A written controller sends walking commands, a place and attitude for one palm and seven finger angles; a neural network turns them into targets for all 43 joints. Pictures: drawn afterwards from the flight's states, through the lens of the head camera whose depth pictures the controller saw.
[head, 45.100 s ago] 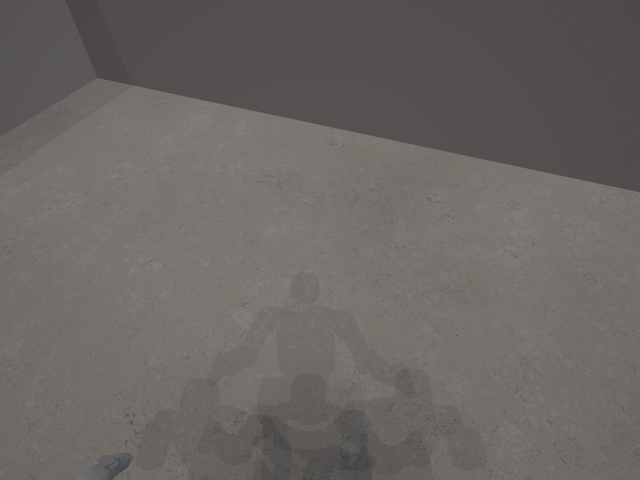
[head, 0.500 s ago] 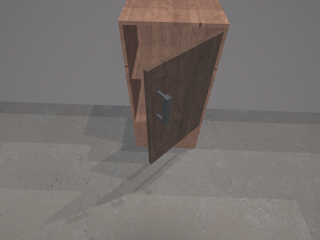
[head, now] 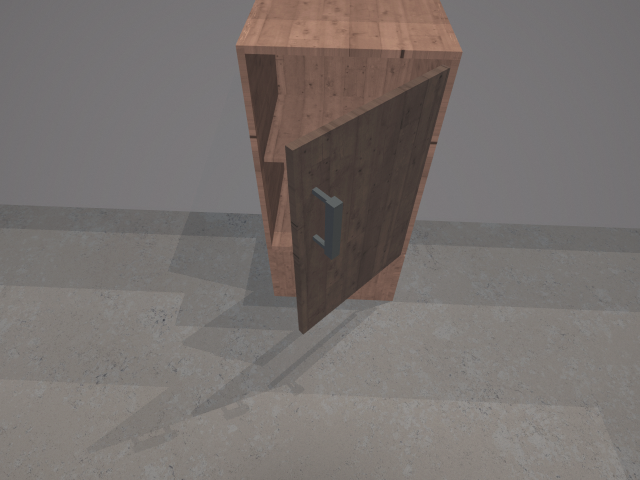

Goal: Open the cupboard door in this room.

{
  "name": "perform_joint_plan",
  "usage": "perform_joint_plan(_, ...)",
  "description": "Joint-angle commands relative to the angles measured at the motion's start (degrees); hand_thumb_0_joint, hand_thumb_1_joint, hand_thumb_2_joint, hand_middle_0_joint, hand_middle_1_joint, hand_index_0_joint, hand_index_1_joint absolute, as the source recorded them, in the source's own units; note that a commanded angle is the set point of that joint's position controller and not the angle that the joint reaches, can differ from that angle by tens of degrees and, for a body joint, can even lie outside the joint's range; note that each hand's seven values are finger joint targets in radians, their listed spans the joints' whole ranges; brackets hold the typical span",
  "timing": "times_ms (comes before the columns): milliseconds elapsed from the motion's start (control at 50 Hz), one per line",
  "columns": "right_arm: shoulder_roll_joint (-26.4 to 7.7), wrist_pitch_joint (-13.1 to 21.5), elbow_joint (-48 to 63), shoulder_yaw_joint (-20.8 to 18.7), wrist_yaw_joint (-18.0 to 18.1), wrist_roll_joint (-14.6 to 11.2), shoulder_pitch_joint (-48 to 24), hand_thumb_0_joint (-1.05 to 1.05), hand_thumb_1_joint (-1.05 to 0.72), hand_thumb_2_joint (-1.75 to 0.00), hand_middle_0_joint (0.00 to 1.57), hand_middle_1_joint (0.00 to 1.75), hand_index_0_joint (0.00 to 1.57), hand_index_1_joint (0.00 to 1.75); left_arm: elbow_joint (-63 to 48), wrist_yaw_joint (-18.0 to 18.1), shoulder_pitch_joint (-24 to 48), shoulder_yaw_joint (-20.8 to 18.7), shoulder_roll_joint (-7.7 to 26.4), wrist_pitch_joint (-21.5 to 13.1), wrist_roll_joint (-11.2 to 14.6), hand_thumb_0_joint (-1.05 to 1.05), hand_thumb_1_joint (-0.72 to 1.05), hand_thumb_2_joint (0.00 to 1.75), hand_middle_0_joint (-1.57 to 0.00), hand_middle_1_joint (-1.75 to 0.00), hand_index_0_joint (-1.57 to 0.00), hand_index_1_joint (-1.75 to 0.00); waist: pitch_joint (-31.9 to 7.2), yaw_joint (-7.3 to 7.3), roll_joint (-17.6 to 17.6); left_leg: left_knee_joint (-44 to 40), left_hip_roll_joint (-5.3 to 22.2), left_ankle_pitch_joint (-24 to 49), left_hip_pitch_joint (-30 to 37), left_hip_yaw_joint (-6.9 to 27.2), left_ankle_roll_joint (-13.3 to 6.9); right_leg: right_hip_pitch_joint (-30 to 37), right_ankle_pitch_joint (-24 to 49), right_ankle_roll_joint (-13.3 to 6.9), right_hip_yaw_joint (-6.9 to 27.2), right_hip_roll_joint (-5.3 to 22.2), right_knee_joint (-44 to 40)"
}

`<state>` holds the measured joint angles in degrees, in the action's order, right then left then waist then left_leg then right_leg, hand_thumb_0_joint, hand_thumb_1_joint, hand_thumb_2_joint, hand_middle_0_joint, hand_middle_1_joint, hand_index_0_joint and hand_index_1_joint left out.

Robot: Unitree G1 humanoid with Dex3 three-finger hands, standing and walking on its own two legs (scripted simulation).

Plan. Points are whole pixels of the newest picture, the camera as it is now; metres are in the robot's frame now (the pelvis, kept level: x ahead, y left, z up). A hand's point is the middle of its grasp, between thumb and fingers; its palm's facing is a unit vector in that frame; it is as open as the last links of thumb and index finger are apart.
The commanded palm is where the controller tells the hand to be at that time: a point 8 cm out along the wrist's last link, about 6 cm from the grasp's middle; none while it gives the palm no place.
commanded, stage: look to check the result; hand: left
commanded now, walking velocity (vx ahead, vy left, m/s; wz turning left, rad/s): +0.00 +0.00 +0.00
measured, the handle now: (325, 223) +0.55 +0.03 -0.05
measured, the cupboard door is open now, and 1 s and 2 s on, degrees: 45 45 45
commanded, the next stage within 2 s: walk to a spot facing it in 0.12 s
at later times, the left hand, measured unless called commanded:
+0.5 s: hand out of the picture +0.02 +0.17 -0.18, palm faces +0.00 -0.98 -0.19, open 7.3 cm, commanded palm none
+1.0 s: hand out of the picture +0.10 +0.15 -0.16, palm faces -0.24 -0.93 -0.28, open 7.3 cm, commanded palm none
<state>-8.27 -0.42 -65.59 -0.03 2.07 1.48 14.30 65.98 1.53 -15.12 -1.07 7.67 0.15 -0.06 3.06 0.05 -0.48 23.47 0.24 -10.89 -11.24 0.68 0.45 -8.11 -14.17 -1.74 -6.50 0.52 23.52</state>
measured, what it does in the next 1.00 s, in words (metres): lifts its left foot, turning right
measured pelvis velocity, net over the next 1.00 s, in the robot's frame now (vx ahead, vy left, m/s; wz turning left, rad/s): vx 0.00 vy -0.04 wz -0.33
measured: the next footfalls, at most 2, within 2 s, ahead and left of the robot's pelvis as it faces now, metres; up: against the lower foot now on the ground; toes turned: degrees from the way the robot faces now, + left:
left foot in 1.20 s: +0.11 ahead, +0.09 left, +0.00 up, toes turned -27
right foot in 1.54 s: -0.01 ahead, -0.17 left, +0.00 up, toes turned -42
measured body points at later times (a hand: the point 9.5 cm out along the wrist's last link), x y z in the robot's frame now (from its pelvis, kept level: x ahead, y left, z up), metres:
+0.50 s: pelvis +0.00 +0.00 -0.01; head +0.03 -0.01 +0.44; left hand +0.02 +0.23 -0.17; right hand +0.00 -0.23 -0.17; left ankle +0.02 +0.12 -0.74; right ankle -0.01 -0.09 -0.74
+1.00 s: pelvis +0.00 -0.04 +0.00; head +0.05 -0.07 +0.44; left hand +0.12 +0.20 -0.14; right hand +0.04 -0.31 -0.15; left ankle +0.03 +0.12 -0.67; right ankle -0.03 -0.10 -0.74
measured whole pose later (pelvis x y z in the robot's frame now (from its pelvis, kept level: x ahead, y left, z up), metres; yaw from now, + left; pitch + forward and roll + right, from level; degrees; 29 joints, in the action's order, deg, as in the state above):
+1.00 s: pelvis +0.00 -0.04 +0.00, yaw -19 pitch +2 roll +2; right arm -12.8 -2.8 -53.1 -3.9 1.9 0.8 4.9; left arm 54.8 0.7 -13.5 -4.6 11.3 1.9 -0.9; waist 5.0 -1.6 0.2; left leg 57.2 1.6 -23.7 -26.3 0.0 3.2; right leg -13.7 -14.6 -4.6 6.0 -4.6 27.1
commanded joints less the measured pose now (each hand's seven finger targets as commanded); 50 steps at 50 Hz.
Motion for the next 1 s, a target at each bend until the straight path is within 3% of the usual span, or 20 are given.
perform_joint_plan(0, -4.7, 0.6, 1.3, -0.4, 0.3, -0.2, 3.5, 0.00, -0.90, -0.90, 0.20, 0.30, 0.20, 0.30, -1.5, 0.4, -3.7, -0.9, 6.3, -0.9, -0.3, 0.00, 0.90, 0.90, -0.20, -0.30, -0.20, -0.30, 1.1, -0.04, 0.3, -3.0, 4.5, 7.0, -0.7, 3.0, -1.7, -1.5, 3.0, -0.8, 6.0, 6.3, -5.9)
perform_joint_plan(220, -4.6, 0.7, 0.9, -0.3, 0.4, -0.2, 3.8, 0.00, -0.90, -0.90, 0.20, 0.30, 0.20, 0.30, -1.7, 0.5, -3.7, -1.0, 6.4, -1.0, -0.2, 0.00, 0.90, 0.90, -0.20, -0.30, -0.20, -0.30, 0.8, -0.17, 0.5, -3.0, 4.7, 8.8, 0.0, 3.0, -1.7, -0.3, 5.8, -0.9, 5.5, 6.4, -5.8)
perform_joint_plan(400, -6.5, -0.9, 3.7, -2.7, 1.3, 0.0, 3.5, 0.00, -0.90, -0.90, 0.20, 0.30, 0.20, 0.30, -5.6, -0.2, -1.1, -4.1, 9.5, 1.2, -0.8, 0.00, 0.90, 0.90, -0.20, -0.30, -0.20, -0.30, 0.8, 0.43, 3.0, 3.6, 5.7, 1.9, -1.9, -2.6, -1.0, -5.2, 8.4, -2.8, 11.2, 6.9, -2.0)
perform_joint_plan(460, -7.3, -0.8, 5.4, -3.3, 1.4, 0.0, 2.8, 0.00, -0.90, -0.90, 0.20, 0.30, 0.20, 0.30, -7.2, -0.7, 0.2, -4.8, 10.0, 1.7, -0.9, 0.00, 0.90, 0.90, -0.20, -0.30, -0.20, -0.30, 0.2, 0.55, 1.2, 3.5, 6.7, 0.5, -1.4, -2.6, -1.2, -7.7, 8.1, -2.8, 12.5, 6.0, 0.2)
perform_joint_plan(520, -9.4, -0.5, 6.8, -4.1, 1.6, 0.2, 2.5, 0.00, -0.90, -0.90, 0.20, 0.30, 0.20, 0.30, -9.1, -1.3, 1.2, -4.9, 9.4, 2.1, -1.0, 0.00, 0.90, 0.90, -0.20, -0.30, -0.20, -0.30, -0.2, 0.51, -4.8, -0.5, 11.1, -1.0, -0.7, 1.7, -3.2, -11.0, 5.0, -1.4, 10.8, 2.1, 5.7)
perform_joint_plan(560, -12.1, -0.2, 7.9, -4.8, 1.7, 0.3, 2.6, 0.00, -0.90, -0.90, 0.20, 0.30, 0.20, 0.30, -10.4, -1.7, 1.6, -5.0, 8.2, 2.3, -1.0, 0.00, 0.90, 0.90, -0.20, -0.30, -0.20, -0.30, -1.0, 0.50, -11.4, -5.6, 17.5, -1.6, -0.6, 7.6, -7.0, -13.1, -2.4, -0.2, 7.3, -1.0, 16.0)
perform_joint_plan(600, -13.1, 0.2, 8.8, -5.2, 1.6, 0.7, 2.6, 0.00, -0.90, -0.90, 0.20, 0.30, 0.20, 0.30, -11.8, -2.1, 3.1, -5.0, 7.7, 2.7, -1.2, 0.00, 0.90, 0.90, -0.20, -0.30, -0.20, -0.30, -1.7, 0.74, -12.7, -7.6, 22.2, 4.8, 0.2, 9.3, -10.7, -15.1, -15.7, 0.5, 6.0, -0.8, 25.9)
perform_joint_plan(620, -13.2, 0.3, 9.4, -5.1, 1.6, 0.8, 2.0, 0.00, -0.90, -0.90, 0.20, 0.30, 0.20, 0.30, -12.5, -2.3, 3.5, -5.1, 7.6, 2.8, -1.2, 0.00, 0.90, 0.90, -0.20, -0.30, -0.20, -0.30, -2.0, 0.53, -12.0, -6.8, 22.6, 7.9, 0.0, 8.4, -11.1, -14.9, -16.9, 0.4, 6.7, 0.1, 26.8)
perform_joint_plan(660, -13.4, 0.4, 10.9, -5.1, 1.5, 0.9, -1.1, 0.00, -0.90, -0.90, 0.20, 0.30, 0.20, 0.30, -12.4, -2.6, 1.2, -5.1, 7.4, 2.3, -1.1, 0.00, 0.90, 0.90, -0.20, -0.30, -0.20, -0.30, -3.2, -1.65, -9.1, -1.0, 20.4, 14.8, -1.5, 2.7, -8.8, -9.3, -12.6, 0.4, 6.2, 0.6, 19.2)
perform_joint_plan(680, -13.6, 0.2, 11.6, -5.2, 1.4, 0.6, -2.7, 0.00, -0.90, -0.90, 0.20, 0.30, 0.20, 0.30, -11.7, -2.7, -1.9, -5.3, 7.7, 2.0, -1.1, 0.00, 0.90, 0.90, -0.20, -0.30, -0.20, -0.30, -4.5, -3.31, -4.6, 4.3, 17.9, 13.4, -2.6, -0.8, -6.4, -4.8, -5.4, 0.6, 5.1, 0.1, 11.6)
perform_joint_plan(700, -12.5, -0.2, 12.7, -5.3, 1.4, 0.0, -4.1, 0.00, -0.90, -0.90, 0.20, 0.30, 0.20, 0.30, -11.1, -2.4, -4.8, -6.0, 10.6, 1.5, -1.5, 0.00, 0.90, 0.90, -0.20, -0.30, -0.20, -0.30, -4.6, -4.86, 4.2, 13.6, 12.0, 4.2, -7.9, -4.5, -2.4, 0.3, 7.0, 0.0, 10.9, 3.0, -0.3)
perform_joint_plan(720, -7.8, -0.4, 14.8, -4.6, 1.0, -0.6, -4.6, 0.00, -0.90, -0.90, 0.20, 0.30, 0.20, 0.30, -11.0, -1.3, -5.6, -7.3, 17.5, 1.0, -2.3, 0.00, 0.90, 0.90, -0.20, -0.30, -0.20, -0.30, -3.5, -4.84, 23.6, 27.2, 2.2, -19.1, -21.0, -9.8, 2.0, 5.7, 21.4, -3.9, 32.5, 17.4, -7.2)
perform_joint_plan(740, -9.9, -1.1, 15.2, -4.8, 0.8, -0.4, -6.7, 0.00, -0.90, -0.90, 0.20, 0.30, 0.20, 0.30, -10.9, -0.7, -6.5, -7.2, 18.2, 1.2, -1.2, 0.00, 0.90, 0.90, -0.20, -0.30, -0.20, -0.30, -2.9, -6.05, 18.7, 36.9, 1.7, -24.1, -22.1, -2.8, 1.6, 3.9, 28.7, -6.8, 34.0, 19.4, -6.0)
perform_joint_plan(760, -9.8, -1.2, 15.1, -4.8, 0.3, -0.6, -5.3, 0.00, -0.90, -0.90, 0.20, 0.30, 0.20, 0.30, -12.1, -0.7, -3.7, -6.7, 17.8, 1.3, -1.1, 0.00, 0.90, 0.90, -0.20, -0.30, -0.20, -0.30, -2.7, -3.69, 14.0, 40.9, 3.3, -21.0, -22.4, -0.3, 1.4, 1.4, 18.7, -10.6, 31.0, 18.6, -5.6)
perform_joint_plan(800, -9.6, -1.3, 14.6, -5.0, 0.2, -0.4, -6.9, 0.00, -0.90, -0.90, 0.20, 0.30, 0.20, 0.30, -13.9, -0.2, 1.3, -6.5, 14.6, 1.3, -1.2, 0.00, 0.90, 0.90, -0.20, -0.30, -0.20, -0.30, -1.7, -1.86, 9.9, 42.4, 4.0, -15.4, -23.1, 0.6, 1.9, 0.6, 19.6, -10.0, 29.1, 13.5, -3.7)
perform_joint_plan(860, -8.2, -1.3, 15.4, -4.4, 0.0, -0.6, -7.8, 0.00, -0.90, -0.90, 0.20, 0.30, 0.20, 0.30, -14.2, 0.0, -0.3, -6.0, 14.2, 0.5, -1.1, 0.00, 0.90, 0.90, -0.20, -0.30, -0.20, -0.30, -5.1, -1.76, 5.0, 38.1, 3.0, -13.4, -21.5, 0.0, 2.8, 4.8, 31.3, -9.6, 26.4, 11.4, -0.9)
perform_joint_plan(920, -7.9, -1.3, 16.2, -4.2, 0.1, -0.9, -8.9, 0.00, -0.90, -0.90, 0.20, 0.30, 0.20, 0.30, -14.1, 0.2, -2.5, -6.2, 15.0, 0.5, -1.2, 0.00, 0.90, 0.90, -0.20, -0.30, -0.20, -0.30, -6.9, -2.46, 6.0, 34.3, 2.0, -12.8, -20.6, -0.1, 3.1, 7.6, 33.9, -9.5, 27.2, 10.6, -0.4)
perform_joint_plan(980, -8.2, -1.1, 17.5, -4.3, 0.2, -1.0, -10.5, 0.00, -0.90, -0.90, 0.20, 0.30, 0.20, 0.30, -14.3, 0.1, -3.0, -6.3, 15.2, 0.6, -1.4, 0.00, 0.90, 0.90, -0.20, -0.30, -0.20, -0.30, -5.7, -2.76, 7.8, 31.3, 1.3, -13.2, -19.7, 0.4, 3.0, 6.3, 33.2, -9.7, 29.4, 10.4, -0.5)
